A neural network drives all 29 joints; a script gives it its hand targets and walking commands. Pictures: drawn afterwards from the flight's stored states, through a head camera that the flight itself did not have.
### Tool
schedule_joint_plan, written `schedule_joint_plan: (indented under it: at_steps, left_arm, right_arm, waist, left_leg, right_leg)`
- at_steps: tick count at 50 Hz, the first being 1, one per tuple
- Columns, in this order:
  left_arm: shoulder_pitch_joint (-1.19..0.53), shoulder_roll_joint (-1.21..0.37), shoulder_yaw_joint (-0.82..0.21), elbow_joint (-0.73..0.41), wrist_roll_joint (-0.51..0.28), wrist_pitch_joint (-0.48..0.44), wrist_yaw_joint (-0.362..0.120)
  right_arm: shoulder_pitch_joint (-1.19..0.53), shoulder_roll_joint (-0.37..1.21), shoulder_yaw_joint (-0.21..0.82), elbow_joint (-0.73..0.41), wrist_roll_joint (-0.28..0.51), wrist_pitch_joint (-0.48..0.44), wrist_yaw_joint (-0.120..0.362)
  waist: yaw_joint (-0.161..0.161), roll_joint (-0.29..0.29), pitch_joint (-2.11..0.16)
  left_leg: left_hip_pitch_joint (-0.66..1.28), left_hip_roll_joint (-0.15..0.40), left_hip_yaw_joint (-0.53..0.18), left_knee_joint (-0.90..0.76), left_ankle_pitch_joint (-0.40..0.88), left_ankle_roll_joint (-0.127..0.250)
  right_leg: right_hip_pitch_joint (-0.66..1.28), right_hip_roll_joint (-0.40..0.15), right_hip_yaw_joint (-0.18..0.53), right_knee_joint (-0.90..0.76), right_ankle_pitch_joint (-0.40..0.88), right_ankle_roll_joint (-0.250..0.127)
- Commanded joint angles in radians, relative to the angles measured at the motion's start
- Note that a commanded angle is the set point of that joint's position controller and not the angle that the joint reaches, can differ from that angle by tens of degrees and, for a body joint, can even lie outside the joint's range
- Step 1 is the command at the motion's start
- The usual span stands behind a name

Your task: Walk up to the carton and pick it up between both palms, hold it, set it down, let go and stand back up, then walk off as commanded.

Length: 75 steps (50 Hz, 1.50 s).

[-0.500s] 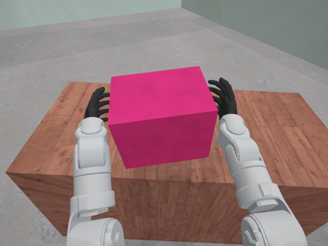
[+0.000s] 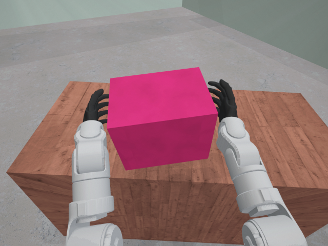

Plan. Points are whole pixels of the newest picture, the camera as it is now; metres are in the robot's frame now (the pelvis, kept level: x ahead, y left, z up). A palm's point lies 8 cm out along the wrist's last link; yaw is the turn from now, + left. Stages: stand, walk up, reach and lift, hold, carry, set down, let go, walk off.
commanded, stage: hold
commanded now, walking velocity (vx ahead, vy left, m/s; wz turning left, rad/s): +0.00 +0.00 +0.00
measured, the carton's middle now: (161, 120) +0.38 +0.01 +0.12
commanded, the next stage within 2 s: set down in 1.04 s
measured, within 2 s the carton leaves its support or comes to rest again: neither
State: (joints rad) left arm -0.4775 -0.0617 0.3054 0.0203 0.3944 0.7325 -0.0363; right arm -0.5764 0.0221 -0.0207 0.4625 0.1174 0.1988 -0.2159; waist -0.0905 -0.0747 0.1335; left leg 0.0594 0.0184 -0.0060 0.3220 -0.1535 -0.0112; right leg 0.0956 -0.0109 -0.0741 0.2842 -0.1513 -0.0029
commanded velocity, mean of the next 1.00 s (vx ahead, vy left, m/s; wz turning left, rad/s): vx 0.00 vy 0.00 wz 0.00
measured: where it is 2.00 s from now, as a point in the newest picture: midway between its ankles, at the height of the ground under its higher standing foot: outside the picture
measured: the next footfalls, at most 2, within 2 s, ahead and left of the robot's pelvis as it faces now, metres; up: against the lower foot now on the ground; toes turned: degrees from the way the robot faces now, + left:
none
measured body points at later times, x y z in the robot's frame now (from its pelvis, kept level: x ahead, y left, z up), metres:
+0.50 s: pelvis +0.00 +0.00 +0.00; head -0.04 +0.03 +0.45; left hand +0.36 +0.17 +0.15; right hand +0.36 -0.14 +0.18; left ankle +0.03 +0.12 -0.75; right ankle +0.02 -0.12 -0.75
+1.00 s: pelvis -0.01 +0.00 +0.00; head -0.05 +0.03 +0.45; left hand +0.36 +0.16 +0.16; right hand +0.36 -0.15 +0.18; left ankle +0.03 +0.12 -0.75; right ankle +0.02 -0.11 -0.75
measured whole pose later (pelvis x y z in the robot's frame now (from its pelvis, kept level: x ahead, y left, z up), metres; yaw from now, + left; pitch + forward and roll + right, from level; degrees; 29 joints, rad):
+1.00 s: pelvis -0.01 +0.00 +0.00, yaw +0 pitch -13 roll +0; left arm -0.52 -0.07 0.32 0.07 0.42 0.73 -0.05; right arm -0.62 0.02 -0.05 0.49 0.09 0.20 -0.20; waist -0.09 -0.07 0.13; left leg 0.05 0.02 0.01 0.30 -0.13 -0.01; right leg 0.08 -0.01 -0.07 0.28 -0.14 0.00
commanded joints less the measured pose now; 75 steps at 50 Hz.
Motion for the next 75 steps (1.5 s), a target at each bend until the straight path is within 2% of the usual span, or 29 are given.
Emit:
schedule_joint_plan:
  at_steps: [1,2,3,4,5,8,10,11,13,14,18,24,27,31,41,42,48,51,52,53,54,55,57,59,61,67,70,74,75]
  left_arm:
    - [-0.745,-0.395,-0.457,-0.184,-0.171,-0.110,-0.170]
    - [-0.735,-0.397,-0.439,-0.147,-0.156,-0.106,-0.175]
    - [-0.711,-0.393,-0.420,-0.125,-0.138,-0.100,-0.178]
    - [-0.724,-0.388,-0.428,-0.135,-0.149,-0.093,-0.184]
    - [-0.708,-0.376,-0.382,-0.107,-0.129,-0.087,-0.192]
    - [-0.770,-0.385,-0.391,-0.146,-0.136,-0.111,-0.190]
    - [-0.843,-0.401,-0.419,-0.241,-0.160,-0.131,-0.172]
    - [-0.807,-0.423,-0.445,-0.190,-0.160,-0.121,-0.166]
    - [-0.791,-0.407,-0.437,-0.180,-0.151,-0.114,-0.173]
    - [-0.755,-0.417,-0.461,-0.183,-0.167,-0.106,-0.174]
    - [-0.737,-0.386,-0.398,-0.158,-0.138,-0.102,-0.172]
    - [-0.748,-0.368,-0.446,-0.243,-0.158,-0.119,-0.182]
    - [-0.777,-0.404,-0.491,-0.282,-0.181,-0.125,-0.166]
    - [-0.679,-0.370,-0.393,-0.130,-0.112,-0.079,-0.196]
    - [-0.791,-0.384,-0.479,-0.226,-0.200,-0.136,-0.155]
    - [-0.781,-0.369,-0.422,-0.152,-0.158,-0.123,-0.154]
    - [-0.757,-0.361,-0.389,-0.098,-0.126,-0.107,-0.185]
    - [-0.785,-0.348,-0.358,-0.127,-0.127,-0.118,-0.190]
    - [-0.768,-0.379,-0.397,-0.128,-0.131,-0.108,-0.192]
    - [-0.688,-0.383,-0.406,-0.154,-0.170,-0.113,-0.180]
    - [-0.721,-0.398,-0.456,-0.193,-0.196,-0.130,-0.171]
    - [-0.787,-0.425,-0.487,-0.242,-0.230,-0.164,-0.158]
    - [-0.774,-0.422,-0.493,-0.201,-0.211,-0.196,-0.146]
    - [-0.751,-0.395,-0.431,-0.115,-0.151,-0.198,-0.146]
    - [-0.690,-0.369,-0.355,-0.048,-0.109,-0.213,-0.159]
    - [-0.695,-0.433,-0.389,-0.017,-0.094,-0.313,-0.175]
    - [-0.702,-0.426,-0.367,-0.011,-0.074,-0.366,-0.155]
    - [-0.690,-0.463,-0.451,-0.035,-0.126,-0.422,-0.140]
    - [-0.704,-0.496,-0.515,-0.063,-0.163,-0.437,-0.123]
  right_arm:
    - [-0.671,0.421,0.322,-0.266,0.054,-0.053,0.164]
    - [-0.673,0.427,0.310,-0.272,0.036,-0.053,0.162]
    - [-0.653,0.433,0.303,-0.235,0.035,-0.045,0.163]
    - [-0.672,0.424,0.305,-0.269,0.033,-0.044,0.164]
    - [-0.671,0.445,0.316,-0.260,0.038,-0.035,0.161]
    - [-0.674,0.456,0.308,-0.228,0.016,-0.039,0.166]
    - [-0.695,0.467,0.316,-0.239,0.044,-0.053,0.173]
    - [-0.703,0.426,0.291,-0.211,0.032,-0.061,0.180]
    - [-0.666,0.418,0.275,-0.206,0.026,-0.061,0.175]
    - [-0.656,0.408,0.291,-0.229,0.031,-0.060,0.169]
    - [-0.670,0.442,0.315,-0.235,0.022,-0.052,0.172]
    - [-0.617,0.430,0.343,-0.256,0.048,-0.055,0.157]
    - [-0.668,0.422,0.350,-0.300,0.060,-0.069,0.155]
    - [-0.586,0.403,0.287,-0.174,0.030,-0.029,0.160]
    - [-0.740,0.450,0.373,-0.348,0.036,-0.082,0.161]
    - [-0.718,0.448,0.346,-0.272,0.044,-0.062,0.166]
    - [-0.648,0.427,0.268,-0.162,0.002,-0.042,0.171]
    - [-0.624,0.438,0.253,-0.105,-0.002,-0.040,0.179]
    - [-0.625,0.425,0.251,-0.145,-0.005,-0.053,0.182]
    - [-0.726,0.416,0.265,-0.267,0.019,-0.079,0.177]
    - [-0.725,0.422,0.278,-0.259,0.015,-0.093,0.177]
    - [-0.803,0.448,0.287,-0.358,0.016,-0.132,0.178]
    - [-0.769,0.449,0.296,-0.323,-0.013,-0.160,0.182]
    - [-0.669,0.413,0.236,-0.153,-0.060,-0.156,0.190]
    - [-0.638,0.411,0.236,-0.085,-0.095,-0.178,0.195]
    - [-0.581,0.456,0.164,-0.017,-0.173,-0.293,0.210]
    - [-0.563,0.458,0.173,0.036,-0.187,-0.340,0.220]
    - [-0.567,0.476,0.214,0.012,-0.182,-0.381,0.209]
    - [-0.549,0.450,0.224,-0.001,-0.171,-0.407,0.205]
  waist:
    - [-0.015,0.119,-0.428]
    - [-0.033,0.094,-0.383]
    - [-0.010,0.087,-0.349]
    - [-0.031,0.078,-0.347]
    - [0.004,0.047,-0.327]
    - [-0.007,0.046,-0.380]
    - [0.005,0.087,-0.482]
    - [-0.008,0.146,-0.441]
    - [-0.014,0.147,-0.430]
    - [-0.032,0.119,-0.440]
    - [0.002,0.054,-0.389]
    - [-0.013,0.101,-0.451]
    - [-0.022,0.139,-0.479]
    - [-0.021,0.084,-0.279]
    - [0.004,0.066,-0.511]
    - [0.025,0.093,-0.436]
    - [-0.006,0.052,-0.333]
    - [0.003,0.056,-0.323]
    - [-0.018,0.097,-0.371]
    - [0.009,0.090,-0.461]
    - [-0.018,0.116,-0.507]
    - [0.010,0.107,-0.619]
    - [0.003,0.138,-0.531]
    - [-0.015,0.138,-0.373]
    - [0.040,0.079,-0.349]
    - [0.020,0.075,-0.340]
    - [0.055,0.091,-0.348]
    - [0.028,0.083,-0.409]
    - [-0.003,0.131,-0.522]
  left_leg:
    - [0.100,-0.042,0.051,-0.026,0.225,-0.013]
    - [0.092,-0.045,0.060,-0.037,0.198,-0.009]
    - [0.055,-0.045,0.065,-0.051,0.162,0.001]
    - [0.050,-0.048,0.062,-0.054,0.154,0.007]
    - [0.021,-0.053,0.076,-0.056,0.123,0.021]
    - [0.035,-0.042,0.072,-0.069,0.118,0.020]
    - [0.097,-0.043,0.066,-0.044,0.209,0.002]
    - [0.112,-0.034,0.055,-0.038,0.228,-0.022]
    - [0.107,-0.040,0.060,-0.035,0.215,-0.019]
    - [0.124,-0.041,0.062,-0.030,0.227,-0.017]
    - [0.036,-0.047,0.072,-0.059,0.159,0.013]
    - [0.132,-0.054,0.071,-0.011,0.313,-0.012]
    - [0.153,-0.046,0.052,-0.004,0.316,-0.027]
    - [0.046,-0.044,0.073,-0.067,0.113,0.009]
    - [0.119,-0.043,0.061,-0.018,0.243,0.001]
    - [0.093,-0.047,0.057,-0.034,0.195,0.010]
    - [0.004,-0.046,0.076,-0.090,0.032,0.027]
    - [0.029,-0.044,0.077,-0.092,0.076,0.026]
    - [0.046,-0.040,0.071,-0.071,0.104,0.010]
    - [0.013,-0.052,0.088,-0.065,0.107,0.026]
    - [0.023,-0.052,0.083,-0.057,0.130,0.022]
    - [0.052,-0.052,0.082,-0.039,0.133,0.015]
    - [0.084,-0.038,0.066,-0.037,0.190,-0.007]
    - [0.051,-0.037,0.077,-0.074,0.105,-0.003]
    - [0.024,-0.037,0.093,-0.093,0.082,0.016]
    - [0.024,-0.026,0.090,-0.103,0.096,0.000]
    - [0.048,-0.023,0.102,-0.090,0.147,-0.001]
    - [0.058,-0.032,0.097,-0.054,0.275,-0.020]
    - [0.132,-0.022,0.071,-0.015,0.354,-0.040]
  right_leg:
    - [0.034,0.046,-0.045,-0.042,0.143,0.022]
    - [0.027,0.038,-0.051,-0.054,0.129,0.026]
    - [0.040,0.039,-0.044,-0.052,0.120,0.024]
    - [0.039,0.032,-0.043,-0.044,0.127,0.036]
    - [0.067,0.031,-0.037,-0.047,0.115,0.035]
    - [0.051,0.030,-0.047,-0.036,0.102,0.037]
    - [0.053,0.044,-0.055,-0.022,0.153,0.031]
    - [0.008,0.051,-0.062,-0.033,0.097,0.017]
    - [0.017,0.044,-0.057,-0.038,0.102,0.016]
    - [0.022,0.048,-0.058,-0.036,0.139,0.018]
    - [0.073,0.036,-0.046,-0.038,0.126,0.035]
    - [0.079,0.040,-0.052,-0.024,0.270,0.043]
    - [0.028,0.043,-0.057,-0.020,0.225,0.031]
    - [0.037,0.033,-0.044,-0.061,0.078,0.025]
    - [0.041,0.041,-0.045,-0.028,0.198,0.036]
    - [0.011,0.036,-0.047,-0.038,0.138,0.036]
    - [0.033,0.026,-0.038,-0.052,0.019,0.029]
    - [0.017,0.028,-0.044,-0.044,0.052,0.033]
    - [0.037,0.032,-0.050,-0.036,0.077,0.025]
    - [0.058,0.041,-0.046,-0.026,0.086,0.044]
    - [0.068,0.033,-0.043,-0.019,0.121,0.045]
    - [0.069,0.042,-0.048,-0.013,0.128,0.040]
    - [-0.010,0.041,-0.053,-0.025,0.128,0.042]
    - [-0.043,0.029,-0.052,-0.058,0.042,0.034]
    - [-0.017,0.030,-0.049,-0.059,0.023,0.038]
    - [0.005,0.022,-0.079,-0.045,0.043,0.041]
    - [0.005,0.027,-0.082,-0.043,0.060,0.042]
    - [0.059,0.024,-0.071,-0.010,0.255,0.056]
    - [0.039,0.038,-0.090,-0.009,0.280,0.040]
